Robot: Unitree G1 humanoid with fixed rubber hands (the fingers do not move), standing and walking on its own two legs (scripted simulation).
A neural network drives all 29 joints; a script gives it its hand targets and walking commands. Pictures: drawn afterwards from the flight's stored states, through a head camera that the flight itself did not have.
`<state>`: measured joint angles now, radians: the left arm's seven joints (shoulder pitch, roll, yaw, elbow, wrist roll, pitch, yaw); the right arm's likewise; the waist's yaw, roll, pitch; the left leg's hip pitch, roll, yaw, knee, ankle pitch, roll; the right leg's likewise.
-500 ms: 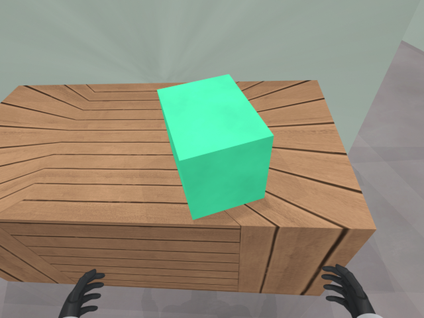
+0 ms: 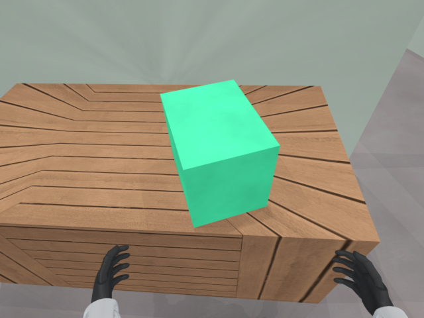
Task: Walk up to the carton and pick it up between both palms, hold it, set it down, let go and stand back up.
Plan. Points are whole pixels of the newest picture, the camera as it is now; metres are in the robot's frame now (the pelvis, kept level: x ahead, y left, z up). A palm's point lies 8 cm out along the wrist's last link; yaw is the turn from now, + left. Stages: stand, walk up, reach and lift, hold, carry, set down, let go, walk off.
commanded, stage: reach and lift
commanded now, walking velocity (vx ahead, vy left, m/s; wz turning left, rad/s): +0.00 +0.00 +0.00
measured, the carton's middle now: (214, 151) +0.56 +0.04 -0.04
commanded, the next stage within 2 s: none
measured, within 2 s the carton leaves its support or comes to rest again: neither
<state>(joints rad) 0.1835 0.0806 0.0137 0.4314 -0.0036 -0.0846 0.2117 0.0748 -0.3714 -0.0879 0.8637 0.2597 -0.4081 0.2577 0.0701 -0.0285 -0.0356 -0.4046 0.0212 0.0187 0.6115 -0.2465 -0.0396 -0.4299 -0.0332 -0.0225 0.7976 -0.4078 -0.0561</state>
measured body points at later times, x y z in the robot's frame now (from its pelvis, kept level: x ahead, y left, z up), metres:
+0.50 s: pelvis +0.01 -0.01 +0.00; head +0.01 -0.03 +0.45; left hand +0.21 +0.19 -0.01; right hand +0.23 -0.28 -0.04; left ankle +0.05 +0.18 -0.71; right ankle +0.01 -0.07 -0.71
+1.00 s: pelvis +0.02 -0.01 +0.00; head +0.04 -0.04 +0.45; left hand +0.26 +0.19 +0.00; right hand +0.31 -0.26 -0.02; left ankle +0.05 +0.18 -0.71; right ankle +0.01 -0.07 -0.71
